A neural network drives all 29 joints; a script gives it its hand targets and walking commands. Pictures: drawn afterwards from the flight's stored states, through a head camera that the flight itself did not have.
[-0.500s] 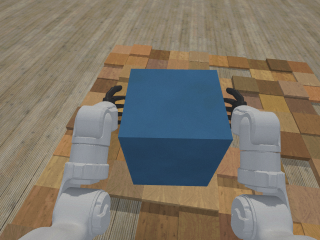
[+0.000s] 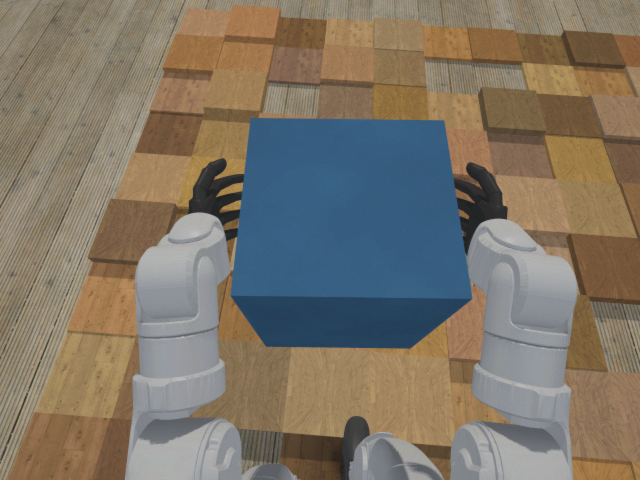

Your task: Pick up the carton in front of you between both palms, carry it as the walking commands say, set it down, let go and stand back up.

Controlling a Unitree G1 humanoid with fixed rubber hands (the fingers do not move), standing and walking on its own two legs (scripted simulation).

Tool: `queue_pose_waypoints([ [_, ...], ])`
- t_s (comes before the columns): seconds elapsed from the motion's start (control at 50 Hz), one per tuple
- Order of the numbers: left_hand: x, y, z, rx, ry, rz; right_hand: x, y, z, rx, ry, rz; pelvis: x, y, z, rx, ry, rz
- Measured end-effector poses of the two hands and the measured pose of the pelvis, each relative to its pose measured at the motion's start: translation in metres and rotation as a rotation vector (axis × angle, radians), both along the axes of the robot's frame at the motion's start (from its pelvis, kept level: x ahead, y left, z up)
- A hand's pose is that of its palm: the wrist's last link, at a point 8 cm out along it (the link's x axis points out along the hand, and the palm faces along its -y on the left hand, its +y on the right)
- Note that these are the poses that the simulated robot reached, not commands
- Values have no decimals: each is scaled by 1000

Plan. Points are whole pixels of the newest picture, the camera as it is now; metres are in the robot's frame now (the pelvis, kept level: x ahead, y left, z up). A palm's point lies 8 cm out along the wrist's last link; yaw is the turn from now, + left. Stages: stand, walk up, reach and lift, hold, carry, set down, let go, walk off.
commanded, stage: carry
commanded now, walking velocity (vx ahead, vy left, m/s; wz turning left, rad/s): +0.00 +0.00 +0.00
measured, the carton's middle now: (342, 250) +0.37 -0.01 +0.01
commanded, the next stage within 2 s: none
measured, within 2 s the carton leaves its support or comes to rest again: neither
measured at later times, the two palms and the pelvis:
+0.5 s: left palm out of the picture +0.57 +0.19 +0.21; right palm (448, 1) +0.57 -0.11 +0.21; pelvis +0.21 +0.04 +0.03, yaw +0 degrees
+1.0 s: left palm (197, 13) +0.66 +0.18 +0.14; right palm (422, 22) +0.66 -0.12 +0.13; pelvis +0.29 +0.03 +0.06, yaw +1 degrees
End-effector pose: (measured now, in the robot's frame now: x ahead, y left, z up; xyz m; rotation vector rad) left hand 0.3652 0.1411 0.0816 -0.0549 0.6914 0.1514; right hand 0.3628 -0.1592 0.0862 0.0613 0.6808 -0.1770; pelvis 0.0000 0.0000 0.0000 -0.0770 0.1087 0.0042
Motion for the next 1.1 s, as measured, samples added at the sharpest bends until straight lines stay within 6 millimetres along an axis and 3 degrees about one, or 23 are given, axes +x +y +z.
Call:
queue_pose_waypoints([
  [0.06,26,8,5,-15,9,17,38,10,10,-13,9,38,24,-3,14,21,15,-11],
  [0.12,45,24,22,-30,-8,58,68,26,30,-4,-8,63,48,-1,28,45,13,-1],
  [0.28,126,58,108,-16,-203,43,141,60,111,-38,-202,78,129,26,27,83,-28,0],
  [0.44,188,52,133,36,-52,-36,188,53,129,-79,-51,70,189,36,31,83,-31,-1],
  [0.54,216,45,120,37,31,-53,213,46,118,-79,33,62,218,37,30,92,-18,-11],
  [0.76,248,38,51,51,148,-48,250,39,48,-56,149,63,252,35,38,86,16,-15],
  [0.84,260,39,46,42,116,-18,265,39,40,-23,116,54,260,33,44,87,37,-4],
  [0.98,287,43,53,-3,26,52,296,44,43,41,27,24,284,30,56,88,75,4],
  [1.1,317,29,50,32,-9,32,317,30,25,83,-7,-12,310,20,48,116,80,6],
])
